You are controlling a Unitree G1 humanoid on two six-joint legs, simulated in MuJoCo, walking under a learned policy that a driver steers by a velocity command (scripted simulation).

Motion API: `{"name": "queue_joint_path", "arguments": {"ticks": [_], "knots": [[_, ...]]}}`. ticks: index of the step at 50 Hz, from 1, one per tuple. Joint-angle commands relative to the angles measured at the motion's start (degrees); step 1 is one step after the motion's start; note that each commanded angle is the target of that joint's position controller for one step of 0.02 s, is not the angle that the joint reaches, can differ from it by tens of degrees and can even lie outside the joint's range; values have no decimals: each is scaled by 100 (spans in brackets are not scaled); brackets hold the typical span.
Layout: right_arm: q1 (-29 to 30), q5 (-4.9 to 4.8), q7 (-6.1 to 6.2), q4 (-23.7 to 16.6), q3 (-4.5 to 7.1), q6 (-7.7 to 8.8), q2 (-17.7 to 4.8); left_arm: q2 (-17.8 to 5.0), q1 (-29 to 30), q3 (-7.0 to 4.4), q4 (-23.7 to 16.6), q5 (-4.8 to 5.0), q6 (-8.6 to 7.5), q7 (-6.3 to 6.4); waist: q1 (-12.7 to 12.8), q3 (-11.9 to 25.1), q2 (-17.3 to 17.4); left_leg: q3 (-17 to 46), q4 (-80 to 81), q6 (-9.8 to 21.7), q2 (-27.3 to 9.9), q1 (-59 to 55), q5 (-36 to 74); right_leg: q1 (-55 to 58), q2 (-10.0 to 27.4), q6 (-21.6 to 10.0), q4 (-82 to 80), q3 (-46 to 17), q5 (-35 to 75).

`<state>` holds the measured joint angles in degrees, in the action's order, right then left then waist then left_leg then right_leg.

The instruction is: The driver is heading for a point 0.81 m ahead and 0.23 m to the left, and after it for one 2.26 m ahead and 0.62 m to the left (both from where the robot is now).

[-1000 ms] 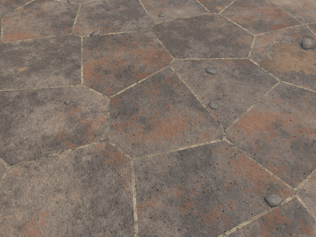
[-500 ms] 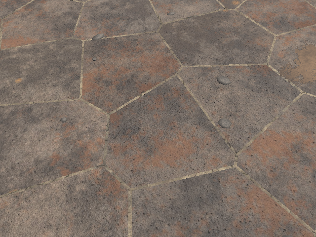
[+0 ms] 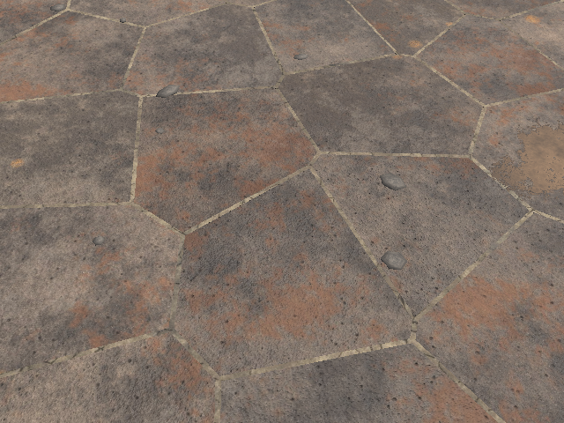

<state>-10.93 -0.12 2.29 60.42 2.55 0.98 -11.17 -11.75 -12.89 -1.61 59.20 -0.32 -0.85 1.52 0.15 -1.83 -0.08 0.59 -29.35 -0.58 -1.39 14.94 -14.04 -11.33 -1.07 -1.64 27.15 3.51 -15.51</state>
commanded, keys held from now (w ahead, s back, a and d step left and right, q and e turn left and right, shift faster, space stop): no key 0.14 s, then w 0.86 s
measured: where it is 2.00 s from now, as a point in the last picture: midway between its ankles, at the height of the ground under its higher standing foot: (248, 291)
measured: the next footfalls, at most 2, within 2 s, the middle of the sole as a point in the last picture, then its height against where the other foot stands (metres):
right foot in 0.96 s outside the picture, level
left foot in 1.54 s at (220, 317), level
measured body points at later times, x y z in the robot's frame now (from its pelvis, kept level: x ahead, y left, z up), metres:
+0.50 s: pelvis +0.07 +0.05 -0.01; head +0.08 +0.07 +0.44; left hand +0.06 +0.31 -0.17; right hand +0.12 -0.22 -0.14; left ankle +0.07 +0.14 -0.74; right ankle -0.01 -0.09 -0.70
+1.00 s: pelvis +0.32 +0.02 -0.02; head +0.37 +0.01 +0.42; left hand +0.54 +0.25 -0.12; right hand +0.23 -0.23 -0.16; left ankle +0.09 +0.14 -0.69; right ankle +0.45 -0.08 -0.74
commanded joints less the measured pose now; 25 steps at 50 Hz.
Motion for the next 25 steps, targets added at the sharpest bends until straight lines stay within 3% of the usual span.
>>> {"name": "queue_joint_path", "arguments": {"ticks": [1, 7, 8, 10, 11, 13, 14, 15, 16, 18, 19, 21, 22, 23, 24, 25], "knots": [[-99, -8, 24, -109, 107, 19, -623, -446, -203, -86, -95, 9, -17, 22, -7, 274, 91, 185, 304, 290, -205, -401, 1509, -63, 265, -91, -368, -239, 1024], [-77, -5, 28, 3, 100, -35, -560, -419, -288, -80, 54, 13, 11, 50, -10, 139, 21, 135, 338, 267, -143, -395, 1372, -67, 291, -66, -383, -257, 957], [-195, -4, 26, 90, 89, -47, -493, -379, -425, -75, 144, 16, 19, 53, -7, 254, 5, 46, 339, 275, -60, -444, 769, -16, 247, -89, -427, -214, 346], [-232, -75, 27, 129, 132, -59, -553, -609, -478, -161, 171, 103, 40, 72, 23, -102, -202, -197, 46, 375, 202, 48, -1309, -265, 329, -341, -563, -440, -1691], [-115, -87, 26, 57, 130, -18, -539, -710, -540, -193, 146, 141, 11, 84, 83, -391, -341, -217, -137, 424, 222, 497, -1866, -361, 612, -531, -816, -853, -2526], [270, -130, -34, -153, 80, 167, -308, -1001, -943, -289, 204, 195, -131, 75, 258, -714, -893, -452, -1123, 437, 247, 1344, -1341, -28, 1639, -1077, -1633, -2315, -3327], [427, -129, -86, -234, 67, 255, -266, -1096, -939, -333, 207, 180, -210, 69, 279, -886, -979, -294, -1594, 492, 34, 1572, -1059, -75, 2080, -1321, -1848, -2897, -3138], [517, -145, -133, -286, 92, 321, -335, -1017, -899, -321, 174, 121, -286, 56, 263, -906, -870, -122, -1967, 554, -130, 1857, -1214, 57, 2239, -1399, -1876, -3060, -2706], [525, -171, -172, -313, 108, 368, -379, -950, -845, -312, 133, 98, -345, 28, 233, -840, -780, -19, -2123, 607, -259, 2069, -1442, 288, 2253, -1364, -1829, -2971, -2261], [462, -219, -224, -308, 129, 431, -426, -927, -591, -314, 24, 183, -380, -21, 97, -669, -616, -86, -1341, 663, -342, 1699, -1378, 371, 1947, -1064, -1693, -2279, -1564], [287, -211, -235, -222, 143, 449, -390, -954, -407, -319, -17, 226, -363, -41, -57, -564, -572, -336, -720, 639, -187, 957, -974, 29, 1636, -897, -1556, -1765, -1261], [-664, -145, -244, 230, 234, 420, -388, -981, -310, -332, -40, 255, -291, -72, -430, -204, -478, -824, -135, 465, 346, -933, 75, -933, 1093, -700, -934, -1025, -798], [-1267, -126, -237, 406, 306, 387, -497, -908, -176, -303, -92, 239, -301, -68, -692, -33, -264, -572, -6, 502, 251, -1612, 35, -1329, 879, -541, -230, -727, -218], [-2018, -102, -190, 506, 425, 390, -956, -534, 32, -200, -240, 156, -327, -89, -942, 187, 1062, 1215, 911, 899, -953, -2235, -487, -2065, 345, -136, 1897, -17, -118], [-2475, -61, -262, 530, 440, 456, -1350, -209, 50, -137, -451, 183, -425, -68, -931, 401, 2060, 3755, 1927, 1717, -2058, -2752, -1112, -3277, -250, -40, 3493, -194, -1608], [-1954, -8, -271, 428, 294, 552, -1019, -434, 133, -188, -474, 288, -504, -85, -631, 89, 1180, 3868, 1904, 1768, -2231, -2392, -1638, -3778, 184, -191, 4445, -795, -1492]]}}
